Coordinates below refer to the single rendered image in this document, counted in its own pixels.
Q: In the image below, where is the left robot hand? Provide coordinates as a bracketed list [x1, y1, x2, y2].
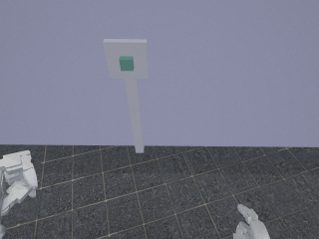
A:
[0, 150, 38, 223]

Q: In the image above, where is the panel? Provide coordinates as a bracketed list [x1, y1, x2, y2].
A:
[103, 39, 149, 153]

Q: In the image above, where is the button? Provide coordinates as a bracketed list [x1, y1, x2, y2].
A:
[119, 56, 134, 72]

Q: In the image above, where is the right robot hand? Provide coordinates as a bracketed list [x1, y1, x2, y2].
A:
[232, 204, 270, 239]

